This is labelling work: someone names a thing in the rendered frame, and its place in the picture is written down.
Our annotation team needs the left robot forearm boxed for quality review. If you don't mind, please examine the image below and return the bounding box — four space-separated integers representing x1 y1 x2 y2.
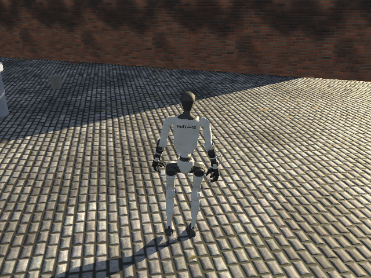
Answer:
153 139 165 162

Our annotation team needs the left robot upper arm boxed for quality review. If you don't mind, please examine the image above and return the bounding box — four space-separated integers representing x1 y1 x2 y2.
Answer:
158 116 175 148

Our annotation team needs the right robot upper arm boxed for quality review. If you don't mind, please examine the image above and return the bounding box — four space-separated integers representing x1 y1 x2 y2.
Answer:
199 117 213 151

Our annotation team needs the robot head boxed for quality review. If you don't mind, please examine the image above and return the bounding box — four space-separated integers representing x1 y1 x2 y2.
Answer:
178 92 197 120

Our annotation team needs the right robot forearm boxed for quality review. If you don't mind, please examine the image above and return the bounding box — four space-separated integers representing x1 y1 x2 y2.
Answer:
208 142 219 169

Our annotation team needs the robot right hand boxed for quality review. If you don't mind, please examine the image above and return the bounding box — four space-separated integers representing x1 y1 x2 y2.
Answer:
206 168 220 182

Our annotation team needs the robot left hand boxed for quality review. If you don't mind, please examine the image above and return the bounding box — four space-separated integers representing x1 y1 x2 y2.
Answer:
152 160 166 172

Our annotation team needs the robot left thigh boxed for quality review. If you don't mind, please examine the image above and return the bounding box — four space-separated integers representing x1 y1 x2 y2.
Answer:
165 161 177 199

